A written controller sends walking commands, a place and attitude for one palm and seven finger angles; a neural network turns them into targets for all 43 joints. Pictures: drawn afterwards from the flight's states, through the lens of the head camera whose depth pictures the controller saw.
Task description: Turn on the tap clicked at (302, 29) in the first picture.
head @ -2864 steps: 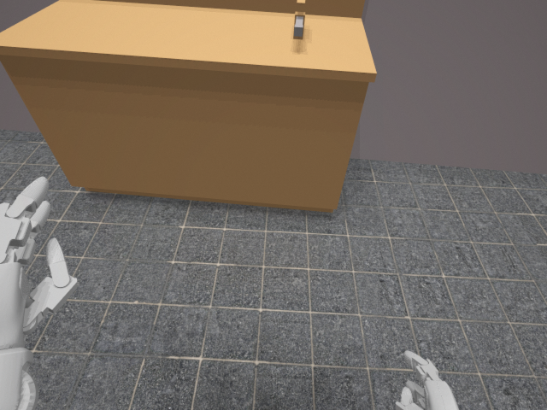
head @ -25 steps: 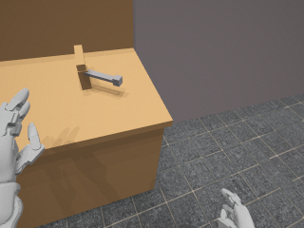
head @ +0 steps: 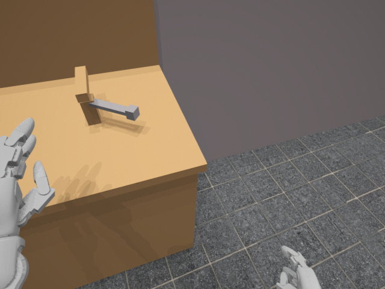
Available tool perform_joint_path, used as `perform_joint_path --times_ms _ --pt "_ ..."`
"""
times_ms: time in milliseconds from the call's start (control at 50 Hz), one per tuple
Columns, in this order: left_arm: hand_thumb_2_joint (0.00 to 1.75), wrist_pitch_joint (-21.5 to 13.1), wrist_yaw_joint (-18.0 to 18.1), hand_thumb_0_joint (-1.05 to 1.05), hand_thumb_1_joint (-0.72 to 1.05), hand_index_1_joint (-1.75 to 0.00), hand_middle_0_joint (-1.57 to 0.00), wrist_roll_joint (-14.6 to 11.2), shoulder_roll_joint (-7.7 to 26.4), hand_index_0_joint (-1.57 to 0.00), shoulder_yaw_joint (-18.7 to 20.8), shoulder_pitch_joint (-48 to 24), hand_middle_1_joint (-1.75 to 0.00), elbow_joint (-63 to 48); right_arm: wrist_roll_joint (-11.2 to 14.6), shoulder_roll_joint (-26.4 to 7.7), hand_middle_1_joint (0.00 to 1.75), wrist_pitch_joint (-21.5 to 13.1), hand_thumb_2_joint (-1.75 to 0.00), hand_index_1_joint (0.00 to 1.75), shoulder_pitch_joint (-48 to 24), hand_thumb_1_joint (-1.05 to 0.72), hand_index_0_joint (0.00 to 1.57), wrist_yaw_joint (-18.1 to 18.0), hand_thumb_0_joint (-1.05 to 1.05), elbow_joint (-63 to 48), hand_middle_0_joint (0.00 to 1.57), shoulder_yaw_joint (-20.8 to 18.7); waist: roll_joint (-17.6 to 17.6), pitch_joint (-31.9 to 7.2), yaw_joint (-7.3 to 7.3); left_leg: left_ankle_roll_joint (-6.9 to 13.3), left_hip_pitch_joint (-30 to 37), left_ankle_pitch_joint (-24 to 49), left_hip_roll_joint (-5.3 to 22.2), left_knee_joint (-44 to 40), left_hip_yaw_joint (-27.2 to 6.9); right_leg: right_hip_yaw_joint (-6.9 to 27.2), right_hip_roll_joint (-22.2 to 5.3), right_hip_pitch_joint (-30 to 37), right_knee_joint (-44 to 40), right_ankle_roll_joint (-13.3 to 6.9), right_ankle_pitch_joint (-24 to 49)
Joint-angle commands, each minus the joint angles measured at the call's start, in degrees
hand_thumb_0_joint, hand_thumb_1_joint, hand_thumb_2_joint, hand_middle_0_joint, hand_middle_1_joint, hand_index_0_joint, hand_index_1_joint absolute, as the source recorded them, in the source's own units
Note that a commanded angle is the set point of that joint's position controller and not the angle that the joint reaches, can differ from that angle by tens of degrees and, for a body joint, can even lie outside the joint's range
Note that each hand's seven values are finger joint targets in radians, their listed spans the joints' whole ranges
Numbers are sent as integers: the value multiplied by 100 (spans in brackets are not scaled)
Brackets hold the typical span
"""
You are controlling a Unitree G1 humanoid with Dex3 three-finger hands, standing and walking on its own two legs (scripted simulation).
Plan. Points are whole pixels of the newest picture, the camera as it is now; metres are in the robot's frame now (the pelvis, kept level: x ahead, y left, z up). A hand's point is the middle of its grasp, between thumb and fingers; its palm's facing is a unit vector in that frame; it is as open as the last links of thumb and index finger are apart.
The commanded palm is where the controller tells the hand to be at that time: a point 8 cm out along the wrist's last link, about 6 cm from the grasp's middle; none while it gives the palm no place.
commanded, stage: shuffle to correct the standing spot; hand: left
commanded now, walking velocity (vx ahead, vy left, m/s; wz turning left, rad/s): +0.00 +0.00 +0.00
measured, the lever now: (132, 112) +0.51 +0.21 +0.08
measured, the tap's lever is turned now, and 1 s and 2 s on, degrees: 52 52 52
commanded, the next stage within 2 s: come to a stop and stand still in 0.42 s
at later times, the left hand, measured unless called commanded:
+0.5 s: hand (90, 147) +0.31 +0.22 +0.16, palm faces +0.40 -0.84 -0.36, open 7.4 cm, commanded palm +0.25 +0.26 +0.17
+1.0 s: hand (106, 128) +0.36 +0.20 +0.17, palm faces +0.43 -0.80 -0.41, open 7.4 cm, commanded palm +0.30 +0.24 +0.17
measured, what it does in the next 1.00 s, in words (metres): walks ahead: right foot, then left foot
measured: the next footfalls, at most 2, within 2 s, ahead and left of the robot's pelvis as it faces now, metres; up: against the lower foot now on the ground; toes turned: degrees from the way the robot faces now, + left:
right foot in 0.68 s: +0.23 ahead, -0.16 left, +0.00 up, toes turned +0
left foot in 0.88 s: +0.20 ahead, +0.07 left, +0.00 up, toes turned +2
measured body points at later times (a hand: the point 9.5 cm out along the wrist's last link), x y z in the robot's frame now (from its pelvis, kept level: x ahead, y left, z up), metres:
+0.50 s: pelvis +0.08 -0.02 -0.02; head +0.10 -0.01 +0.43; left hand +0.29 +0.27 +0.18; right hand +0.25 -0.25 -0.10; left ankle +0.04 +0.08 -0.74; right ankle +0.02 -0.11 -0.69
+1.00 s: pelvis +0.15 -0.05 -0.01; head +0.16 -0.03 +0.43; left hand +0.33 +0.24 +0.19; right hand +0.33 -0.28 -0.09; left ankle +0.16 +0.07 -0.74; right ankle +0.20 -0.16 -0.74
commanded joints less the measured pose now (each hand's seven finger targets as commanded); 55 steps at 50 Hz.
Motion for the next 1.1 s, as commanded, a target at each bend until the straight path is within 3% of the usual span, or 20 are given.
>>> perform_joint_path --times_ms 0,180,300,360,380,400,420,440,500,540,600,620,640,660,700,740,820,920,980,1080 --pt "90 -336 114 0 90 -30 -20 -82 1137 -20 708 -367 -30 -1249 26 -726 30 -288 -90 30 -671 -90 20 -57 0 -943 20 -292 137 -654 -9 -240 774 314 471 -87 -598 488 -481 -356 -445 -181 696" --pt "90 -173 133 0 90 -30 -20 -208 1183 -20 714 -313 -30 -1426 93 -726 30 -49 -90 30 -673 -90 20 -101 0 -1001 20 -320 134 -511 -62 72 391 -474 709 426 -805 527 -493 -476 218 -306 -78" --pt "90 -179 196 0 90 -30 -20 -201 1310 -20 768 -609 -30 -1585 164 -698 30 25 -90 30 -654 -90 20 -17 0 -1019 20 -340 -603 -388 -75 -152 -649 146 282 2120 -67 1546 -1279 382 452 -873 1885" --pt "90 -260 222 0 90 -30 -20 -225 1390 -20 891 -555 -30 -1665 151 -673 30 105 -90 30 -507 -90 20 46 0 -960 20 -323 -60 -456 -186 38 203 277 322 1234 -156 887 -1070 7 1422 -640 2605" --pt "90 -272 220 0 90 -30 -20 -243 1395 -20 913 -564 -30 -1852 156 -741 30 124 -90 30 -459 -90 20 39 0 -990 20 -356 593 -709 -306 326 1247 1248 611 771 -766 253 -552 -746 2425 -279 2440" --pt "90 -275 197 0 90 -30 -20 -248 1362 -20 904 -541 -30 -1884 142 -751 30 115 -90 30 -468 -90 20 36 0 -1012 20 -342 1530 -725 -397 836 2349 2517 1404 480 -2103 -301 -65 -2129 3689 101 953" --pt "90 -325 199 0 90 -30 -20 -219 1351 -20 862 -582 -30 -2070 79 -642 30 89 -90 30 -385 -90 20 110 0 -1045 20 -334 1544 -687 -402 1156 2916 3031 1947 83 -3008 -259 115 -3164 4538 13 -1602" --pt "90 -254 167 0 90 -30 -20 -195 1385 -20 886 -395 -30 -1933 11 -663 30 80 -90 30 -487 -90 20 133 0 -1031 20 -361 927 -385 -372 1179 2726 2773 2163 -68 -3139 -116 -35 -3551 4930 -67 -1768" --pt "90 -210 111 0 90 -30 -20 -196 1388 -20 1052 104 -30 -2092 114 -733 30 94 -90 30 -533 -90 20 162 0 -1077 20 -399 778 -8 -181 1045 1712 2091 2062 -152 -2058 -40 -539 -3470 4089 -113 -1324" --pt "90 -258 113 0 90 -30 -20 -142 1345 -20 1118 370 -30 -1959 126 -674 30 21 -90 30 -549 -90 20 148 0 -1070 20 -335 999 14 -90 641 559 1914 1597 -209 -882 -506 -587 -2024 2682 -82 -366" --pt "90 -229 120 0 90 -30 -20 -178 1274 -20 1080 328 -30 -1643 135 -671 30 -50 -90 30 -586 -90 20 61 0 -1067 20 -228 745 -414 -41 134 -132 2284 1108 942 -101 -1144 -103 283 963 -15 910" --pt "90 -243 136 0 90 -30 -20 -187 1386 -20 1202 173 -30 -1651 157 -686 30 -71 -90 30 -581 -90 20 49 0 -1064 20 -264 367 -712 -11 -2 -401 1886 922 1707 23 -948 -243 1078 600 -75 1512" --pt "90 -254 174 0 90 -30 -20 -169 1526 -20 1290 88 -30 -1604 162 -642 30 -102 -90 30 -527 -90 20 50 0 -1071 20 -297 -469 -1050 -31 -177 -913 877 415 2974 204 98 -967 1664 581 -432 2832" --pt "90 -327 171 0 90 -30 -20 -230 1547 -20 1329 63 -30 -1624 147 -607 30 -184 -90 30 -567 -90 20 77 0 -1096 20 -321 -1049 -1130 -77 -329 -1299 -1526 2 3902 9 1374 -1876 1485 287 -905 3848" --pt "90 -327 169 0 90 -30 -20 -222 1568 -20 1308 16 -30 -1765 177 -687 30 -103 -90 30 -370 -90 20 120 0 -955 20 -363 -1332 -675 -101 -424 -1252 -2564 305 4344 -661 2339 -2428 220 -350 -1075 2083" --pt "90 -325 275 0 90 -30 -20 -153 1488 -20 1273 60 -30 -1986 172 -610 30 -4 -90 30 -564 -90 20 113 0 -903 20 -250 -957 -778 -86 -388 -815 -2228 552 3291 -619 1555 -2244 -75 -234 -1019 1042" --pt "90 -272 387 0 90 -30 -20 -127 1420 -20 1186 258 -30 -2229 67 -561 30 94 -90 30 -588 -90 20 -34 0 -845 20 -226 -677 -793 -164 -316 422 -830 113 904 -1 435 -1572 -837 28 -445 -411" --pt "90 -338 325 0 90 -30 -20 -28 1277 -20 1070 -132 -30 -2119 129 -718 30 -66 -90 30 -758 -90 20 -171 0 -1060 20 -258 1679 50 -73 288 -1181 -1817 1466 -1164 -1859 -407 -299 -525 2005 75 -866" --pt "90 -308 285 0 90 -30 -20 25 1089 -20 822 -26 -30 -1615 151 -721 30 -200 -90 30 -542 -90 20 -105 0 -1040 20 -324 530 -495 5 32 -377 395 941 196 -858 -158 -460 -63 722 8 625" --pt "90 -201 253 0 90 -30 -20 -52 984 -20 505 -352 -30 -1512 75 -714 30 -158 -90 30 -504 -90 20 -78 0 -945 20 -348 -298 -859 -107 -339 127 206 360 725 -376 775 -1092 -63 70 -287 1604"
